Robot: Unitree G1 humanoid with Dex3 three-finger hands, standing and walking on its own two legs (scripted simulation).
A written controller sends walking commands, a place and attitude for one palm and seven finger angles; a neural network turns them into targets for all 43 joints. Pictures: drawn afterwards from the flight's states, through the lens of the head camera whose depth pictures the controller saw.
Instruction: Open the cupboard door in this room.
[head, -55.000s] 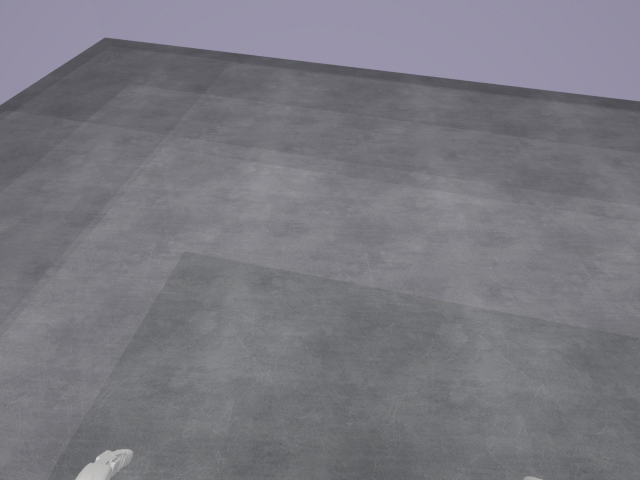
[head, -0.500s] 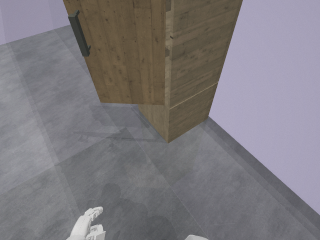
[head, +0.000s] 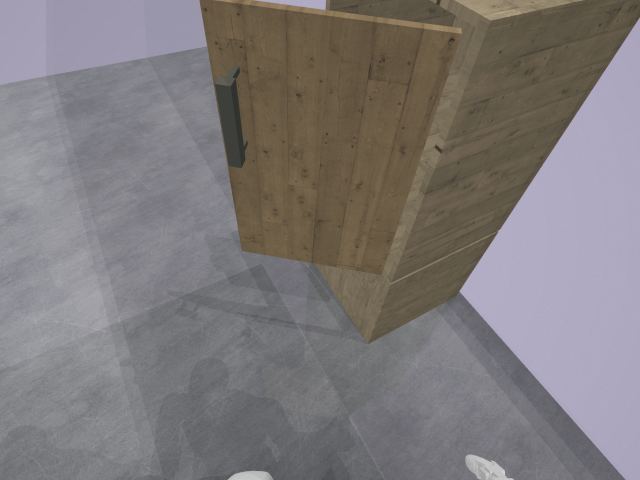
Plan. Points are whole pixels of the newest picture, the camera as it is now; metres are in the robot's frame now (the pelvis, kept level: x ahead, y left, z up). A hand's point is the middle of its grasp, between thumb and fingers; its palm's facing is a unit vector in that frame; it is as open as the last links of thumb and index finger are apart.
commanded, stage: come to a stop and stand still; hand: left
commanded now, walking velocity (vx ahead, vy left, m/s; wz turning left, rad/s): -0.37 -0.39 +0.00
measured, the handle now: (235, 118) +0.62 +0.23 +0.08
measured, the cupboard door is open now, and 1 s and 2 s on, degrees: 51 51 51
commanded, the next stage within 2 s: none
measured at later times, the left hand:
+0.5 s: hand (218, 463) +0.15 +0.16 -0.16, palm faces -0.05 -0.96 -0.26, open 7.4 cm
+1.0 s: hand out of the picture +0.04 +0.20 -0.17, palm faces -0.01 -0.96 -0.28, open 7.4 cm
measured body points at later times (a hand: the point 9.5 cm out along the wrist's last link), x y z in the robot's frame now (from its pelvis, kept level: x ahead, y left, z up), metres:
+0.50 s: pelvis +0.04 -0.04 +0.00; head +0.09 -0.04 +0.45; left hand +0.16 +0.21 -0.14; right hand +0.03 -0.28 -0.15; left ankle +0.05 +0.09 -0.72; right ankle +0.00 -0.17 -0.73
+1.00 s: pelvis +0.03 +0.00 +0.00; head +0.05 -0.02 +0.45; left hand +0.04 +0.25 -0.15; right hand +0.13 -0.23 -0.15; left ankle +0.04 +0.08 -0.73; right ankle +0.00 -0.16 -0.73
